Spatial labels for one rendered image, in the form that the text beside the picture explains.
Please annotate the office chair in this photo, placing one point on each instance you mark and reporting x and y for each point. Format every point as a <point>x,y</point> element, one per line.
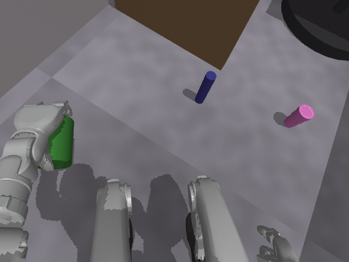
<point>322,25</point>

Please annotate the left robot arm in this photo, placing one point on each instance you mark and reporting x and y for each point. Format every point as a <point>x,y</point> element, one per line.
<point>19,163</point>

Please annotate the left robot hand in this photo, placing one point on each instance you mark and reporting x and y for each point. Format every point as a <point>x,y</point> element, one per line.
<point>45,118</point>

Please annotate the right robot foot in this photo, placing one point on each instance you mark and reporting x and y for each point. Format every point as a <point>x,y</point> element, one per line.
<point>191,239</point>

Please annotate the right robot hand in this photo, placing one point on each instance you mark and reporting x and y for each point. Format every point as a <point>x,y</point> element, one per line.
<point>282,250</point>

